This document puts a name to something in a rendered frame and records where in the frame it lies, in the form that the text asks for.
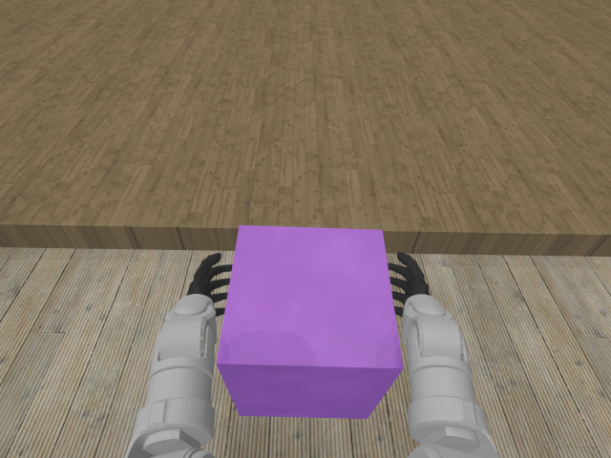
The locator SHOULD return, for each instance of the carton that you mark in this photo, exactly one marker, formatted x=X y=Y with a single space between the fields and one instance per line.
x=309 y=327

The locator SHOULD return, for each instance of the robot left forearm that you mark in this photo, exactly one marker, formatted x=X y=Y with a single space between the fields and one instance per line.
x=178 y=414

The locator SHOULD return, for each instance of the robot right forearm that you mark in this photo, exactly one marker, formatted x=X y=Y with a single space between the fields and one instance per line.
x=443 y=407

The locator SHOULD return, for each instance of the left robot hand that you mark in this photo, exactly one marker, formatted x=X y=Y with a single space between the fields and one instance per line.
x=202 y=283

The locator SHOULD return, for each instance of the right robot hand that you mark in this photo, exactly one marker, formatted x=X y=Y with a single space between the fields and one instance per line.
x=414 y=283

